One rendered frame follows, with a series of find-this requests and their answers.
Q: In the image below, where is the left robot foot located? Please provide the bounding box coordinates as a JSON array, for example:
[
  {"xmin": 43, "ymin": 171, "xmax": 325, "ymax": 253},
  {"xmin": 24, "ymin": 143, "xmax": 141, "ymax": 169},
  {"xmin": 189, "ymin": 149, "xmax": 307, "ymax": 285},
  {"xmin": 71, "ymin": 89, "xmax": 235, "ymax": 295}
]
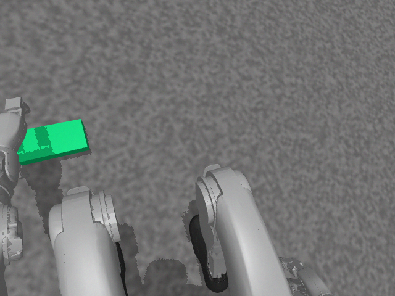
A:
[{"xmin": 116, "ymin": 242, "xmax": 128, "ymax": 296}]

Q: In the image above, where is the right robot foot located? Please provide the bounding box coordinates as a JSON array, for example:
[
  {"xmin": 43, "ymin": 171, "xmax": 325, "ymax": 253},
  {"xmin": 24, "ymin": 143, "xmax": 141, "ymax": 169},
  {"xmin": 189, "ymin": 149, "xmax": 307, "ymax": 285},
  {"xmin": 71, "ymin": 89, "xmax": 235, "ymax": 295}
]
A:
[{"xmin": 189, "ymin": 215, "xmax": 228, "ymax": 293}]

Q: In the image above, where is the left robot hand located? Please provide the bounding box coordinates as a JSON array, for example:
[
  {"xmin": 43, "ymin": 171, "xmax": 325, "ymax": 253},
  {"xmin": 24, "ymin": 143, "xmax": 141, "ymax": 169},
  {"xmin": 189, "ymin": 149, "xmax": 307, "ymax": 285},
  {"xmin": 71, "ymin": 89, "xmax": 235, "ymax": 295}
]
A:
[{"xmin": 0, "ymin": 97, "xmax": 30, "ymax": 179}]

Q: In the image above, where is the right robot hand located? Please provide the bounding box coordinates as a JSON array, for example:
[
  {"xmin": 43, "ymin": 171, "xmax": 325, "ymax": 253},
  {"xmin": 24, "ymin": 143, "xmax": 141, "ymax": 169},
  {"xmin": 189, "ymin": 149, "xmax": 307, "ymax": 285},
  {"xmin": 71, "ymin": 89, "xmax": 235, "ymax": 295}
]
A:
[{"xmin": 279, "ymin": 257, "xmax": 332, "ymax": 296}]

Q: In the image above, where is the small box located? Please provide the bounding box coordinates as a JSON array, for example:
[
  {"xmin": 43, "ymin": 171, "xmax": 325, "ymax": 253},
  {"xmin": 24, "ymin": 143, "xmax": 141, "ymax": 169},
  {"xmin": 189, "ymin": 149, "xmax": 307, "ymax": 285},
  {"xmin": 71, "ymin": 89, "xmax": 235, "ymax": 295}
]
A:
[{"xmin": 17, "ymin": 119, "xmax": 90, "ymax": 165}]

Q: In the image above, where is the left robot arm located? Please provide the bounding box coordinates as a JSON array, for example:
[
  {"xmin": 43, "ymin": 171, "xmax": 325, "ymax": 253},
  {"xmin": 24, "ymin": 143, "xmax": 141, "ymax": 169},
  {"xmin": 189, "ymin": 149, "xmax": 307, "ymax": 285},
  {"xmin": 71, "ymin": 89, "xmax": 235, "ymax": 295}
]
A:
[{"xmin": 0, "ymin": 147, "xmax": 23, "ymax": 296}]

